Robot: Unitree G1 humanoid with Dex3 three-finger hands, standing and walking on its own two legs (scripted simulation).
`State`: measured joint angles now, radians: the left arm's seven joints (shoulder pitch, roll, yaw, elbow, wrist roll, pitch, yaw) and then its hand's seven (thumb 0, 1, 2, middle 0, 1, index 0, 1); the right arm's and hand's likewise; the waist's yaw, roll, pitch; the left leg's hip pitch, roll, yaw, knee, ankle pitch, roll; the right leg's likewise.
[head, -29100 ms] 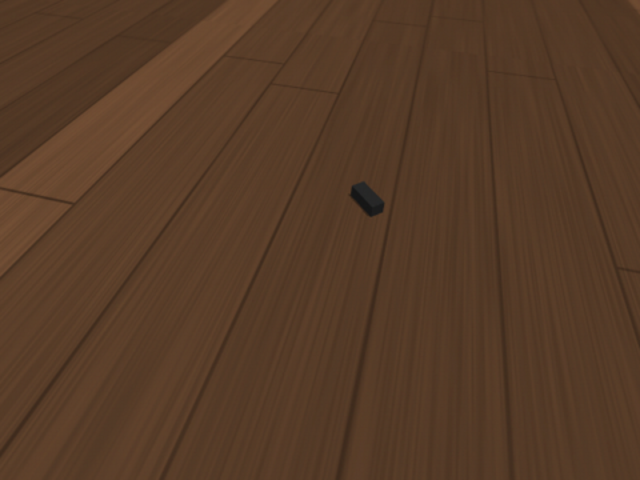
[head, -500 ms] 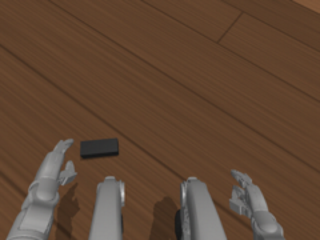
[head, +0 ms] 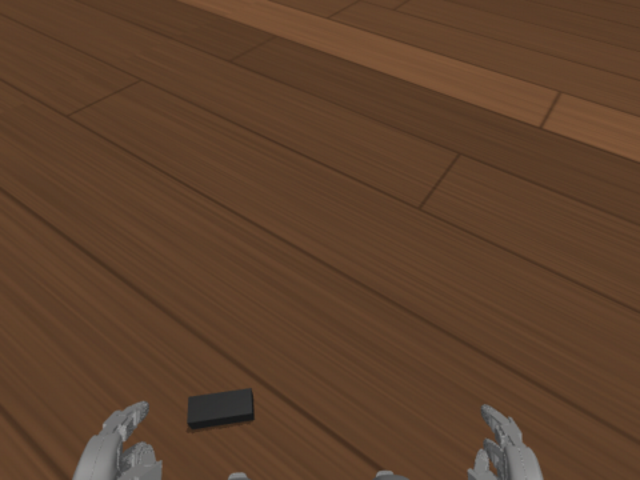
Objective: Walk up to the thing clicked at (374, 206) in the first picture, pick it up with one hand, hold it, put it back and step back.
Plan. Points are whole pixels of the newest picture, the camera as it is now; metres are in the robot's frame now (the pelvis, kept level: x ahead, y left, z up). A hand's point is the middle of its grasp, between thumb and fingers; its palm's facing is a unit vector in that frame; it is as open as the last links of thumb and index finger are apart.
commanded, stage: home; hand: left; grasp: from above
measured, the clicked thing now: (221, 408) +0.44 +0.22 -0.66
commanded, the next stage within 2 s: none
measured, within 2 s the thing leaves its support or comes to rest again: neither
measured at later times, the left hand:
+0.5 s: hand out of the picture +0.16 +0.18 -0.03, palm faces +0.07 -0.98 -0.19, open 7.4 cm
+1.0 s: hand (146, 477) +0.17 +0.18 -0.03, palm faces +0.06 -0.98 -0.19, open 7.4 cm
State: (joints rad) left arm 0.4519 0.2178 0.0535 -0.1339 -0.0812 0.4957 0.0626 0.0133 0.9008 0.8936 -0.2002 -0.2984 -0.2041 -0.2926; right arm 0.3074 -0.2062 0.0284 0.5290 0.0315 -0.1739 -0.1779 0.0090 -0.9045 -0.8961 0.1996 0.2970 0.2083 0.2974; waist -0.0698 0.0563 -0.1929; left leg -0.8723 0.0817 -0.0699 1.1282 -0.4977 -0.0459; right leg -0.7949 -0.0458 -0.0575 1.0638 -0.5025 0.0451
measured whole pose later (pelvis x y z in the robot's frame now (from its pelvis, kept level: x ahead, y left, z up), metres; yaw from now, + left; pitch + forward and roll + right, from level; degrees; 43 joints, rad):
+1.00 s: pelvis +0.01 +0.00 +0.02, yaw +0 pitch +10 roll -3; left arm 0.50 0.22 0.03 -0.14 -0.06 0.47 0.02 0.01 0.90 0.89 -0.20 -0.30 -0.20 -0.29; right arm 0.28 -0.21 0.02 0.56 0.00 -0.25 -0.19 0.01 -0.90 -0.90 0.20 0.30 0.21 0.30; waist -0.04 0.04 -0.15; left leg -0.72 0.07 -0.06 1.02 -0.48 -0.04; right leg -0.64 -0.05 -0.05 0.95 -0.48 0.05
